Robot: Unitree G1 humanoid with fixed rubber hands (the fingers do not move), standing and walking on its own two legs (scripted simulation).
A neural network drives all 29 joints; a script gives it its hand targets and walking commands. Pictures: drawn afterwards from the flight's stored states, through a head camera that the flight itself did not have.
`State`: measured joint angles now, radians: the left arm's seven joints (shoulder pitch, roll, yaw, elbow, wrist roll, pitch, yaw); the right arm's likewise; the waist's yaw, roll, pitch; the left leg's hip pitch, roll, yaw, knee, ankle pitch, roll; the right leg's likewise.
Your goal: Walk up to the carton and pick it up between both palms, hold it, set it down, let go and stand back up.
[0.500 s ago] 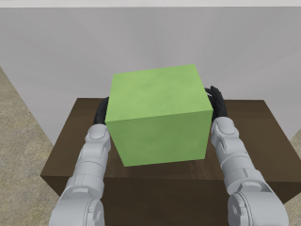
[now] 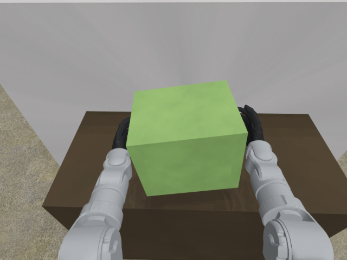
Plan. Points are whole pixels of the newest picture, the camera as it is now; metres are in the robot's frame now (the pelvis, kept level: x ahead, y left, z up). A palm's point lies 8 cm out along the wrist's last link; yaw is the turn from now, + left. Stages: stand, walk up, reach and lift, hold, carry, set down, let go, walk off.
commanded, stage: set down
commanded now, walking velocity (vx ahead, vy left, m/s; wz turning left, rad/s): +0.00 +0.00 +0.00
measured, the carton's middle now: (185, 139) +0.41 -0.01 +0.07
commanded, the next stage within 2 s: none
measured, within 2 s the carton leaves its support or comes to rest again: rests again in 1.70 s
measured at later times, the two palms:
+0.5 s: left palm (127, 151) +0.39 +0.14 +0.04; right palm (253, 140) +0.40 -0.18 +0.06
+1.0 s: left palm (134, 158) +0.41 +0.13 -0.01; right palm (249, 148) +0.42 -0.19 +0.01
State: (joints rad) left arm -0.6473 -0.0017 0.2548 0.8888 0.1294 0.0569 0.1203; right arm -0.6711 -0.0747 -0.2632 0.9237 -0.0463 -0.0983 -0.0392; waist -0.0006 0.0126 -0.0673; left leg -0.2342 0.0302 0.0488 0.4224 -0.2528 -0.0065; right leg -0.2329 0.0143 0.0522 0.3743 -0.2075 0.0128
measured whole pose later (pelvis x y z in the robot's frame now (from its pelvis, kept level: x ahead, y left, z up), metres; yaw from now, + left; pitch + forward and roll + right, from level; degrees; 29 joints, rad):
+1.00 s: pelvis +0.02 -0.01 +0.00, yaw +0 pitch +16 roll +0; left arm -0.66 -0.01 0.26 1.06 0.13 -0.25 0.16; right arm -0.71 -0.08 -0.40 1.09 -0.22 -0.37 0.00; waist 0.00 0.01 -0.07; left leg -0.43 0.04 0.05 0.42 -0.24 -0.03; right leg -0.43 0.02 0.05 0.37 -0.21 0.01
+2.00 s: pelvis +0.00 -0.01 -0.01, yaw -1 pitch +22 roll -1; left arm -0.84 0.05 0.28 1.27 0.05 -0.38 0.17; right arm -0.81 -0.19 -0.18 1.14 0.03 -0.33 -0.02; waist 0.00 0.04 -0.15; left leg -0.61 0.05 0.05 0.42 -0.20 -0.02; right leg -0.61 0.03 0.05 0.38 -0.15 0.00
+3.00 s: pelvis -0.04 -0.02 -0.01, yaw -1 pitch +20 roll +0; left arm -0.47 0.09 0.13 0.87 -0.11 -0.31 0.08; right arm -0.50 -0.33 0.01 0.97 0.28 -0.34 0.02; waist 0.00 0.04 -0.16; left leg -0.63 0.05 0.05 0.45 -0.17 -0.02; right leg -0.64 0.04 0.05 0.42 -0.13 0.00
